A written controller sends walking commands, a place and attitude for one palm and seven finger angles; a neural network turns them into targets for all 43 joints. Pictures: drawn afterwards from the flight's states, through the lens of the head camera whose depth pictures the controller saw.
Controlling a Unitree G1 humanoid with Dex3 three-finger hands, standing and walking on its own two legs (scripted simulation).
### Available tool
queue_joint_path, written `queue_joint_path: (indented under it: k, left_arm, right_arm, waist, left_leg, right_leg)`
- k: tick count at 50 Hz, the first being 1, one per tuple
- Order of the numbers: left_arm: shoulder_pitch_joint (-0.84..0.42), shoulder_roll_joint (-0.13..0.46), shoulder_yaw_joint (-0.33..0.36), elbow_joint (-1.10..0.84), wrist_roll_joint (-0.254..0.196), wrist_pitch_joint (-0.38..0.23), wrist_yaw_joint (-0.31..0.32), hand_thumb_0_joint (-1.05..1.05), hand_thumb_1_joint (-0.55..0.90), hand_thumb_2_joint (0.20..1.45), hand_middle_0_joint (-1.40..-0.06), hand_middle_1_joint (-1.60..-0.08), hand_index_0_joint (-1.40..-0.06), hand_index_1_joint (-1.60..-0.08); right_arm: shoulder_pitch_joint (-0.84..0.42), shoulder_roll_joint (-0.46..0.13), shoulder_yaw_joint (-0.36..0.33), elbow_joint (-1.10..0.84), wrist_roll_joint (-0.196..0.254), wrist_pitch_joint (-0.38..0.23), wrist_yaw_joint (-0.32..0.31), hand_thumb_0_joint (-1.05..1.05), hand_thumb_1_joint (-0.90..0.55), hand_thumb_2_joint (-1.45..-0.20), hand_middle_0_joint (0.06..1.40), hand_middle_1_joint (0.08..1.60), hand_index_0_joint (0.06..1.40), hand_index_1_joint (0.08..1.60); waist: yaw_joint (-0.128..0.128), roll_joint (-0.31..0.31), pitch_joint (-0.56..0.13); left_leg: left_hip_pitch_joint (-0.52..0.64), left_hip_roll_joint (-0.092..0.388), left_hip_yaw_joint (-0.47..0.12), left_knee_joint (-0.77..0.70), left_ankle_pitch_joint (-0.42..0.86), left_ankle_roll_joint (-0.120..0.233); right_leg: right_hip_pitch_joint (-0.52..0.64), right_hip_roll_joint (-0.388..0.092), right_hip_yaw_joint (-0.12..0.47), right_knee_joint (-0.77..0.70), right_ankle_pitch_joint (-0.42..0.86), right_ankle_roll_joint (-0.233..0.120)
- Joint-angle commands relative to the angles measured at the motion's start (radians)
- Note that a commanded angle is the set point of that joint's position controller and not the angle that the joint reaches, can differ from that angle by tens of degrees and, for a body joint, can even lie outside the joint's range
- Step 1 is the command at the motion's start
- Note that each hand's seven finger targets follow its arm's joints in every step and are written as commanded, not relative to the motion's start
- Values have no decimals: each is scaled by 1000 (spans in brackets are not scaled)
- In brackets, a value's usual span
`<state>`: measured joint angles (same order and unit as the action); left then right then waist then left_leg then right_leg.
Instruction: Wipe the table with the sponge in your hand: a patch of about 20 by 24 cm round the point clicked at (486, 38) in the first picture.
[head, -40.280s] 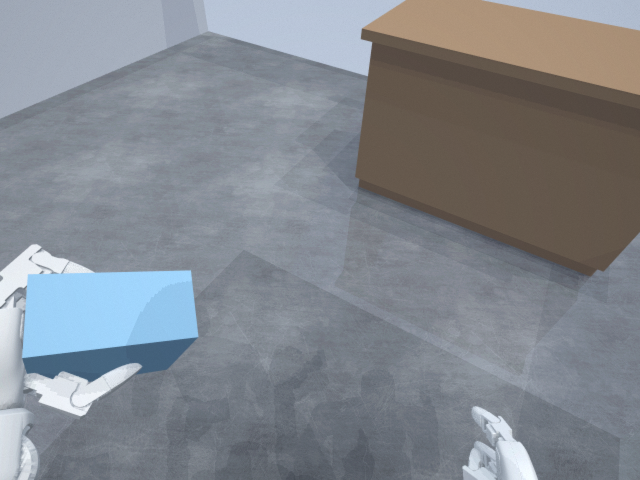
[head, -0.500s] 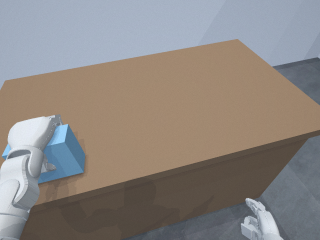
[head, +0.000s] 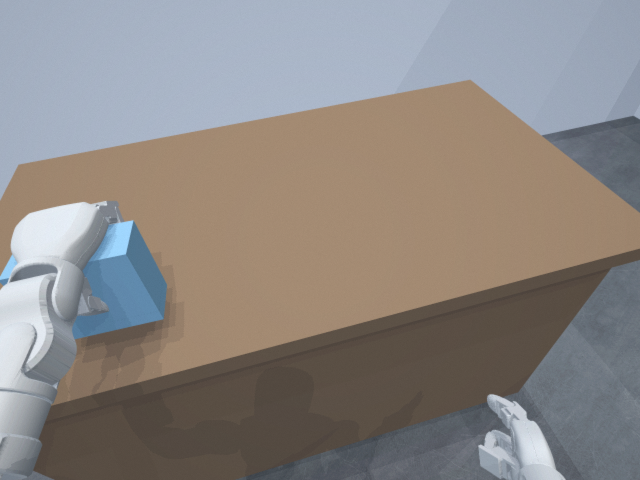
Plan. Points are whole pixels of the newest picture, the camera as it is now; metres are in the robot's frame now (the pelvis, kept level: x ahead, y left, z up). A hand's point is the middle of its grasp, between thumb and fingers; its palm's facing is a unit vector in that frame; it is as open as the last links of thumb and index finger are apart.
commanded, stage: lift the sponge slowly off the table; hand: left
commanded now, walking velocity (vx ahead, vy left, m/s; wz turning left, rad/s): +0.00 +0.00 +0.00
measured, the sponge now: (102, 293) +0.29 +0.34 +0.08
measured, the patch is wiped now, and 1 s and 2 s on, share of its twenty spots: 1.00 1.00 1.00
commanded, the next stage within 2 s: bring the sponge back beside the body in 0.76 s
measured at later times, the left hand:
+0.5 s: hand (74, 240) +0.30 +0.34 +0.17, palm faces +0.04 +0.01 -1.00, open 10.6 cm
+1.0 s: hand (72, 242) +0.30 +0.33 +0.17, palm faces +0.04 -0.01 -1.00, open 10.6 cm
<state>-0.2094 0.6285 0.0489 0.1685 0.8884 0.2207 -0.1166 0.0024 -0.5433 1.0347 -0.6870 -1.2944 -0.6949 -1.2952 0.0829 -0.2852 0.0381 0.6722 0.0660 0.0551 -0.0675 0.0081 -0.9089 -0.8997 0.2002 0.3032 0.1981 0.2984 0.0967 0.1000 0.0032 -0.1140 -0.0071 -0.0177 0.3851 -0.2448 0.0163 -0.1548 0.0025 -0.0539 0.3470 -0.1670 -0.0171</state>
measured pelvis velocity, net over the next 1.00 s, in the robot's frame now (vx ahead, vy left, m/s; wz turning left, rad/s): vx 0.00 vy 0.00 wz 0.00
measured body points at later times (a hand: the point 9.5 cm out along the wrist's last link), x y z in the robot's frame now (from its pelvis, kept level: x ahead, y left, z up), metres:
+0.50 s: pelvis -0.01 +0.00 +0.00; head -0.01 -0.04 +0.45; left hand +0.30 +0.33 +0.22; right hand +0.22 -0.22 -0.10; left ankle -0.02 +0.11 -0.75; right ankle +0.01 -0.11 -0.75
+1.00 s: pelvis +0.00 +0.00 +0.00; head +0.00 -0.04 +0.45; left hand +0.29 +0.33 +0.23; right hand +0.22 -0.21 -0.09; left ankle -0.02 +0.11 -0.75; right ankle +0.01 -0.11 -0.75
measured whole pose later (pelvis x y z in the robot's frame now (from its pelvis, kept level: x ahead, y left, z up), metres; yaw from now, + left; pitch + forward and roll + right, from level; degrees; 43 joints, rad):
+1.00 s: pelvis +0.00 +0.00 +0.00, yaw +0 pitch -1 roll -1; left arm -0.25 0.68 0.07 0.08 0.85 0.27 -0.22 0.00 -0.54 1.03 -0.69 -1.29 -0.69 -1.29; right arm 0.07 -0.29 0.05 0.64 0.07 0.05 -0.06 0.01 -0.91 -0.90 0.20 0.30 0.20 0.30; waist 0.10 0.11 0.00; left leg -0.13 -0.01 -0.01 0.39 -0.24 0.02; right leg -0.17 0.00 -0.05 0.36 -0.17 -0.02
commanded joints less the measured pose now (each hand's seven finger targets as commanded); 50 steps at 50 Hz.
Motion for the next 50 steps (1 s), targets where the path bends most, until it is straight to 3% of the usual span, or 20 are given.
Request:
queue_joint_path:
  k: [1,5,8,11,13,17,20,21,24,26,27,31,35,36,39,41,45,46,47,50]
  left_arm:
    - [-367,361,195,-221,8,12,38,0,100,1300,-1200,-1600,-1200,-1600]
    - [-382,316,141,-194,10,16,19,0,100,1300,-1200,-1600,-1200,-1600]
    - [-430,325,135,-197,15,8,11,0,100,1300,-1200,-1600,-1200,-1600]
    - [-433,375,185,-243,6,-6,9,0,100,1300,-1200,-1600,-1200,-1600]
    - [-419,372,185,-195,12,0,11,0,100,1300,-1200,-1600,-1200,-1600]
    - [-444,385,198,-187,3,9,12,0,100,1300,-1200,-1600,-1200,-1600]
    - [-447,387,184,-154,7,29,5,0,100,1300,-1200,-1600,-1200,-1600]
    - [-476,398,193,-179,5,29,0,0,100,1300,-1200,-1600,-1200,-1600]
    - [-476,370,154,-155,9,46,-18,0,100,1300,-1200,-1600,-1200,-1600]
    - [-469,377,167,-223,-3,41,-34,0,100,1300,-1200,-1600,-1200,-1600]
    - [-466,403,186,-211,6,44,-35,0,100,1300,-1200,-1600,-1200,-1600]
    - [-471,375,164,-268,-9,37,-58,0,100,1300,-1200,-1600,-1200,-1600]
    - [-443,395,183,-217,-4,49,-56,0,100,1300,-1200,-1600,-1200,-1600]
    - [-466,380,171,-247,-12,47,-59,0,100,1300,-1200,-1600,-1200,-1600]
    - [-464,389,172,-195,0,58,-54,0,100,1300,-1200,-1600,-1200,-1600]
    - [-488,399,182,-247,-4,52,-55,0,100,1300,-1200,-1600,-1200,-1600]
    - [-419,395,189,-244,-3,50,-56,0,100,1300,-1200,-1600,-1200,-1600]
    - [-398,409,214,-308,-15,41,-56,0,100,1300,-1200,-1600,-1200,-1600]
    - [-377,376,188,-304,-13,45,-56,0,100,1300,-1200,-1600,-1200,-1600]
    - [-302,357,188,-346,-29,49,-56,0,100,1300,-1200,-1600,-1200,-1600]
  right_arm:
    - [-194,-112,-34,-185,4,-61,-10,0,-900,-900,200,300,200,300]
    - [-169,-113,-40,-172,3,-58,-15,0,-900,-900,200,300,200,300]
    - [-163,-112,-38,-168,6,-71,-19,0,-900,-900,200,300,200,300]
    - [-185,-111,-35,-188,7,-79,-19,0,-900,-900,200,300,200,300]
    - [-164,-110,-39,-169,1,-73,-20,0,-900,-900,200,300,200,300]
    - [-173,-113,-35,-178,-1,-75,-18,0,-900,-900,200,300,200,300]
    - [-174,-117,-36,-171,2,-59,-14,0,-900,-900,200,300,200,300]
    - [-196,-114,-29,-182,9,-67,-11,0,-900,-900,200,300,200,300]
    - [-178,-119,-34,-176,5,-59,-10,0,-900,-900,200,300,200,300]
    - [-205,-110,-28,-204,9,-69,-9,0,-900,-900,200,300,200,300]
    - [-180,-117,-32,-189,0,-68,-11,0,-900,-900,200,300,200,300]
    - [-204,-108,-26,-213,10,-68,-8,0,-900,-900,200,300,200,300]
    - [-172,-115,-32,-189,4,-54,-8,0,-900,-900,200,300,200,300]
    - [-205,-112,-23,-209,10,-64,-8,0,-900,-900,200,300,200,300]
    - [-174,-119,-29,-187,4,-53,-8,0,-900,-900,200,300,200,300]
    - [-200,-112,-22,-207,10,-63,-7,0,-900,-900,200,300,200,300]
    - [-180,-112,-31,-201,1,-54,-5,0,-900,-900,200,300,200,300]
    - [-209,-106,-23,-222,5,-63,-2,0,-900,-900,200,300,200,300]
    - [-191,-102,-24,-216,-4,-64,-2,0,-900,-900,200,300,200,300]
    - [-196,-103,-29,-218,-2,-51,4,0,-900,-900,200,300,200,300]
  waist:
    - [8,20,-257]
    - [-11,-13,-239]
    - [-21,14,-247]
    - [-4,30,-278]
    - [-6,-20,-260]
    - [9,-13,-262]
    - [5,-15,-243]
    - [2,22,-256]
    - [-4,-6,-255]
    - [4,27,-293]
    - [6,-12,-317]
    - [-2,11,-288]
    - [1,-38,-241]
    - [1,9,-246]
    - [1,-31,-249]
    - [3,17,-274]
    - [13,-23,-291]
    - [20,23,-317]
    - [21,3,-328]
    - [21,-5,-281]
  left_leg:
    - [-22,-18,-15,-43,293,25]
    - [-20,-16,-9,-42,262,27]
    - [-7,-16,-12,-44,256,29]
    - [-3,-15,-19,-40,265,29]
    - [-15,-16,-13,-40,271,27]
    - [-30,-15,-15,-44,261,23]
    - [-42,-15,-11,-49,250,19]
    - [-36,-13,-16,-49,259,18]
    - [-35,-13,-11,-46,257,21]
    - [-21,-13,-20,-39,282,23]
    - [-18,-15,-12,-24,303,26]
    - [-14,-11,-20,-31,306,27]
    - [-32,-9,-18,-37,289,24]
    - [-28,-7,-20,-37,287,23]
    - [-34,-8,-15,-40,285,20]
    - [-23,-7,-22,-40,301,21]
    - [-22,-10,-16,-26,307,23]
    - [-15,-9,-24,-26,316,23]
    - [-15,-10,-16,-17,333,23]
    - [-20,-5,-17,-22,329,22]
  right_leg:
    - [177,10,54,-17,178,-59]
    - [148,7,35,-23,146,-51]
    - [138,9,35,-26,127,-55]
    - [168,8,60,-20,148,-62]
    - [164,4,41,-18,154,-54]
    - [171,0,46,-13,136,-58]
    - [165,-2,50,-21,138,-53]
    - [167,2,64,-20,141,-61]
    - [160,-1,45,-20,149,-55]
    - [181,-2,63,-8,175,-62]
    - [194,-7,54,5,201,-59]
    - [172,-2,58,-3,204,-59]
    - [149,-1,36,-7,177,-52]
    - [146,0,59,-10,174,-61]
    - [151,0,38,-9,171,-55]
    - [161,1,54,-5,178,-63]
    - [181,-7,51,5,203,-57]
    - [196,-4,67,10,207,-64]
    - [203,-10,51,23,224,-62]
    - [177,-6,45,16,224,-55]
